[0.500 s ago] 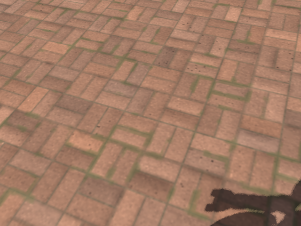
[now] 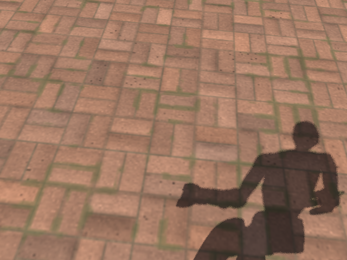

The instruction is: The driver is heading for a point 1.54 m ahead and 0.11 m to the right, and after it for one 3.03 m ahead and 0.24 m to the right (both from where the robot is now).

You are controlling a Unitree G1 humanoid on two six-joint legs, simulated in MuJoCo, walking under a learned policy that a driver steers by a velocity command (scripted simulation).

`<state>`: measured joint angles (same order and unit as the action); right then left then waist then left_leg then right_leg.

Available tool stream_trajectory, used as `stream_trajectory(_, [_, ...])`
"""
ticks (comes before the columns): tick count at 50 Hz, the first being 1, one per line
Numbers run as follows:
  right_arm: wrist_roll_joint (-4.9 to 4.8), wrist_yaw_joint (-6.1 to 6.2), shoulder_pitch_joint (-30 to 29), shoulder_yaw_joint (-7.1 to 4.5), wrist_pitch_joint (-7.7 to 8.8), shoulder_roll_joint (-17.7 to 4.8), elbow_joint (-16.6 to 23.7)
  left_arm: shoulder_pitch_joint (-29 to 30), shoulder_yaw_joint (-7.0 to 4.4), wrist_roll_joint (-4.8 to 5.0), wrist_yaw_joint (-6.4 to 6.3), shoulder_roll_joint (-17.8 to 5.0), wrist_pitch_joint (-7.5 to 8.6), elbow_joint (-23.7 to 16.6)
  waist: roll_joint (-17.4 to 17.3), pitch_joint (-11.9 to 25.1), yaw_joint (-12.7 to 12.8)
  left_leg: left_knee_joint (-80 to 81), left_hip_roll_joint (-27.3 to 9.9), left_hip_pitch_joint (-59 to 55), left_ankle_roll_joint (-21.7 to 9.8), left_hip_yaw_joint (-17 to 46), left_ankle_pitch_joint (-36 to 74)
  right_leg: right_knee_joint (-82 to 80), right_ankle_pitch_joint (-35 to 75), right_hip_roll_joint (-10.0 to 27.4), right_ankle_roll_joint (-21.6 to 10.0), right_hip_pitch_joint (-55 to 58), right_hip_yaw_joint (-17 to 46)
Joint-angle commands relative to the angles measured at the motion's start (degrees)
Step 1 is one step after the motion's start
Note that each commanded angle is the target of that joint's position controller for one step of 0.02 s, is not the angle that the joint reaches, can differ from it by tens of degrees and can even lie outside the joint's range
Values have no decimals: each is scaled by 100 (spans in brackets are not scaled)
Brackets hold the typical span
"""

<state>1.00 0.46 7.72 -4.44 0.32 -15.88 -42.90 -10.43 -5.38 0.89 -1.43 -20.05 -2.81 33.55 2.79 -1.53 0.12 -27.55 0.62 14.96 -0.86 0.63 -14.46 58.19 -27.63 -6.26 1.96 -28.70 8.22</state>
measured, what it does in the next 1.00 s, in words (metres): steps on the spot: right foot, then left foot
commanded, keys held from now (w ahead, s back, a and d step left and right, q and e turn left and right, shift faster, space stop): e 0.18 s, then no key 0.82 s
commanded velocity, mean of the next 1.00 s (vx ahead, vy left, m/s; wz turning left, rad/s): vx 0.00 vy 0.00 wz -0.25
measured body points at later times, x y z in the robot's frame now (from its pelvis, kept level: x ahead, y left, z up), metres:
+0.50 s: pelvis -0.01 -0.06 +0.00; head +0.01 -0.09 +0.45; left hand +0.21 +0.16 -0.07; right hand +0.05 -0.37 -0.12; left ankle -0.01 +0.10 -0.67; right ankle -0.02 -0.15 -0.74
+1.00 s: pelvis -0.01 -0.04 +0.00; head +0.00 -0.04 +0.45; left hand +0.17 +0.19 -0.12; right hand +0.04 -0.32 -0.13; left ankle +0.01 +0.09 -0.74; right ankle -0.02 -0.15 -0.74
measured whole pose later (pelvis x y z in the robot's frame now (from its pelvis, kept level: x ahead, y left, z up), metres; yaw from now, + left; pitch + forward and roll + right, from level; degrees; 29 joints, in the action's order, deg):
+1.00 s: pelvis -0.01 -0.04 +0.00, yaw -12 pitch -2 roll +0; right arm 0.6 1.3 11.0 -1.1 0.6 -14.0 -49.9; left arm -10.5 -2.6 -0.6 -1.0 -13.9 -0.9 47.2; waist 0.0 -2.0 -0.2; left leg -29.2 -1.6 10.5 1.2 -0.2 -17.2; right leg 28.9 -14.8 -1.9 -1.1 -12.5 1.3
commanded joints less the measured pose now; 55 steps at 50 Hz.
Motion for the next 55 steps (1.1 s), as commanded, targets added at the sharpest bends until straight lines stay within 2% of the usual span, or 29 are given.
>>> stream_trajectory(1, [-90, 127, -520, -127, 38, -693, 538, -310, -257, 16, -1, -600, -30, -217, -1042, 261, 135, 868, -1515, -698, -1070, 1035, 2116, 1265, 266, 388, 294, -779, -102])
stream_trajectory(3, [-37, 178, -259, -147, -29, -768, 495, -6, -173, 67, 28, -400, -25, -360, -1140, 270, -65, 927, -1436, -957, -1132, 709, 2180, 790, 482, 492, 376, -857, -417])
stream_trajectory(6, [-27, 188, -32, -216, -97, -975, 456, 285, -83, 29, 71, -266, -9, -519, -1265, 466, -278, 888, -1641, -1365, -1220, 542, 2320, -149, 442, 746, 416, -639, -604])
stream_trajectory(8, [-63, 140, -101, -271, -126, -1141, 473, 304, -39, 4, 120, -216, -4, -568, -1331, 533, -291, 887, -1726, -1179, -1208, 335, 2421, -761, 428, 827, 346, -109, -810])
stream_trajectory(11, [-164, 57, -61, -296, -121, -1248, 417, 172, -65, 7, 163, -291, -26, -545, -1388, 543, -251, 750, -1800, -998, -1154, 250, 2449, -1601, 506, 727, 177, 528, -1026])
stream_trajectory(13, [-284, 24, -173, -271, -107, -1238, 374, -154, -86, -7, 185, -259, -35, -423, -1291, 559, -6, 401, -1739, -864, -957, 151, 2300, -2749, 1210, 597, -73, 1174, -1137])
stream_trajectory(14, [-328, 13, -100, -216, -90, -1089, 304, -380, -118, -24, 171, -307, -28, -320, -1133, 590, 107, 75, -1602, -571, -703, -5, 2001, -3484, 1827, 503, -254, 1800, -1132])
stream_trajectory(15, [-221, -23, 234, -115, -51, -781, 181, -509, -178, -28, 123, -545, -17, -311, -421, 773, 67, -630, -1283, 65, -227, -408, 1103, -3768, 3022, 899, -440, 2721, -498])
stream_trajectory(16, [162, -98, 290, 94, -1, -299, 396, -515, -248, -96, 24, -1128, 0, -482, 1475, 996, -142, -2243, -601, 1482, 400, -839, -2047, -3547, 5540, 2544, -1123, 3582, 1423])
stream_trajectory(17, [5, -14, -177, -44, -23, -691, 449, -536, -142, -285, 90, -843, 122, -484, 1067, 1131, 281, -3169, -423, 1675, 511, -120, -2506, -3631, 5176, 2949, -2043, 2738, 1654])
stream_trajectory(18, [-148, 30, -281, -121, -72, -931, 416, -379, -85, -297, 140, -693, 228, -415, 655, 859, 244, -3589, -494, 1676, 496, 39, -2236, -3757, 4572, 2585, -1970, 2464, 1211])
stream_trajectory(19, [-176, 57, -202, -139, -112, -907, 349, -112, -53, -230, 143, -583, 289, -329, 583, 663, 109, -3586, -522, 1729, 471, 106, -1862, -3809, 3984, 2242, -1682, 2318, 860])
stream_trajectory(20, [-138, 97, -98, -152, -155, -895, 218, 86, -12, -172, 133, -497, 311, -316, 491, 575, 48, -3537, -555, 1701, 491, 153, -1536, -3845, 3681, 2062, -1484, 2243, 665])
stream_trajectory(21, [-99, 115, 2, -159, -189, -883, 177, 270, 27, -142, 112, -447, 321, -289, 514, 493, -46, -3555, -518, 1496, 541, 141, -1184, -3876, 3864, 1952, -1441, 2005, 493])
stream_trajectory(22, [-102, 112, 117, -148, -193, -823, 124, 336, 84, -161, 89, -322, 331, -266, 530, 537, -118, -3541, -470, 1272, 575, 116, -924, -3904, 3944, 1855, -1429, 1886, 350])
stream_trajectory(25, [-130, 103, 172, -62, -196, -604, 75, 435, 142, -182, 64, -138, 347, -158, 536, 562, -108, -2557, -489, 939, 619, 101, -671, -3909, 3548, 1702, -1388, 1968, 178])
stream_trajectory(27, [-105, 97, 1, -3, -194, -527, 124, 376, 124, -187, 72, -200, 324, -50, 526, 499, 22, -1843, -465, 658, 597, 54, -803, -3905, 3161, 1734, -1436, 1956, 295])
stream_trajectory(29, [-113, 90, -4, 6, -186, -576, 127, 341, 118, -189, 97, -245, 302, 71, 538, 442, 82, -1339, -424, 429, 558, 17, -932, -3893, 2793, 1798, -1512, 1900, 495])
stream_trajectory(31, [-117, 76, 166, 21, -157, -559, 44, 446, 168, -150, 117, -152, 297, 173, 463, 385, -28, -555, -375, 47, 472, -30, -507, -3849, 2399, 1745, -1439, 1746, 600])
stream_trajectory(32, [-79, 59, 330, 49, -127, -499, -30, 496, 204, -112, 122, -77, 298, 238, 358, 351, -172, 199, -342, -364, 389, -78, 207, -3802, 2170, 1636, -1282, 1567, 537])
stream_trajectory(33, [3, 49, 411, 58, -96, -584, -64, 317, 230, -120, 127, -4, 328, 351, 146, 389, -180, 516, -455, -814, 287, 110, 1000, -3770, 1913, 1477, -1029, 1368, 467])
stream_trajectory(34, [33, 64, 450, 26, -77, -870, -33, 132, 249, -213, 145, 45, 369, 411, -293, 453, -10, 433, -834, -1114, 134, 482, 1900, -3556, 1544, 1175, -760, 1191, 245])
stream_trajectory(35, [-59, 56, 305, -50, -65, -1108, -140, -45, 211, -226, 160, 19, 386, 427, -948, 399, 257, 199, -828, -666, -106, 389, 1198, -3630, 1344, 815, -551, 1362, -169])
stream_trajectory(36, [-81, 16, 187, 8, -33, -794, -87, 283, 209, -249, 141, -94, 369, 461, -821, 306, 11, 363, -721, -238, -144, 383, 485, -3452, 1339, 721, -419, 1690, -282])
stream_trajectory(37, [-28, 10, 151, 66, 4, -630, -118, 449, 188, -215, 118, -85, 342, 444, -791, 254, -10, 457, -685, -63, -63, 366, 227, -3362, 1413, 727, -423, 1795, -303])
stream_trajectory(39, [-11, 20, 114, 106, 76, -563, -153, 437, 193, -189, 70, -8, 263, 503, -748, 189, -24, 457, -595, -51, 80, 279, 336, -3335, 1730, 770, -491, 1794, -253])
stream_trajectory(41, [-24, 45, 250, 131, 116, -542, -237, 350, 185, -185, 58, 37, 245, 602, -597, 207, -43, 385, -555, -134, 120, 224, 415, -3353, 1872, 789, -519, 1786, -239])
stream_trajectory(47, [-42, 110, 310, 169, 95, -548, -386, 212, 157, -151, 34, 73, 265, 943, -324, 165, -75, 351, -497, -228, 88, 186, 489, -3360, 2128, 781, -444, 1793, -274])
stream_trajectory(55, [-53, 116, 333, 204, 84, -495, -664, 103, 134, -124, -25, 25, 265, 1434, -255, 132, -61, 403, -413, -267, 77, 124, 593, -3372, 2383, 795, -398, 1935, -301])
Velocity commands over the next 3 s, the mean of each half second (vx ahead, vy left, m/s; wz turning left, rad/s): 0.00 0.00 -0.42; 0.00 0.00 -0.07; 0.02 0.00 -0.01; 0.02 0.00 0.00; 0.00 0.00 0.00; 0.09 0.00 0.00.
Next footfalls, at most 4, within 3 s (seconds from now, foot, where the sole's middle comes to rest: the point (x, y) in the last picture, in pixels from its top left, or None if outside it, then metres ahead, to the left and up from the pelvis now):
0.30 right None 0.02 -0.16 -0.78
0.66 left None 0.05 0.08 -0.78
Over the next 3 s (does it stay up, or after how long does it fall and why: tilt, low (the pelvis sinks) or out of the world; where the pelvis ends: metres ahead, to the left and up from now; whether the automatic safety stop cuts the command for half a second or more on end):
stays up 0.03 -0.05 0.00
